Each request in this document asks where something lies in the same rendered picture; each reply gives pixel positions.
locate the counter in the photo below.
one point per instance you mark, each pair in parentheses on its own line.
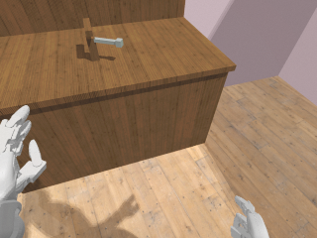
(95,107)

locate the left robot forearm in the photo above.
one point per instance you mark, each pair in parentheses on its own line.
(11,224)

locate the robot right hand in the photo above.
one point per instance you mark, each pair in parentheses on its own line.
(253,224)

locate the robot left hand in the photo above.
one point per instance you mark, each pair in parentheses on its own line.
(12,134)

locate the tap lever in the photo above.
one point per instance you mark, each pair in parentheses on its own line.
(118,42)

